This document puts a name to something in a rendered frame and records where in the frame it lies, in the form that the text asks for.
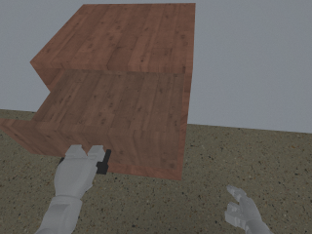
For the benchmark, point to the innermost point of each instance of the robot left hand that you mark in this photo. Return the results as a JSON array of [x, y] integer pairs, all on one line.
[[75, 174]]

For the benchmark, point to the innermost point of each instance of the cabinet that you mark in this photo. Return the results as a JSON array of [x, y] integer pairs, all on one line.
[[143, 37]]

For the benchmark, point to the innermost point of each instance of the robot right forearm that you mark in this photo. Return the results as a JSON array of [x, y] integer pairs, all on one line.
[[256, 226]]

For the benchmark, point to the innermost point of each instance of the robot left forearm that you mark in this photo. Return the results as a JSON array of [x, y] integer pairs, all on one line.
[[61, 216]]

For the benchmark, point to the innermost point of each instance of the drawer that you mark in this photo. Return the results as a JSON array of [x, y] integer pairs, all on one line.
[[135, 114]]

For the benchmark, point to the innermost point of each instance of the handle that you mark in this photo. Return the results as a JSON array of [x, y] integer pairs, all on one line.
[[102, 167]]

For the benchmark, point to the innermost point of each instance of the robot right hand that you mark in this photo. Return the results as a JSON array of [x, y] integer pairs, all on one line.
[[238, 215]]

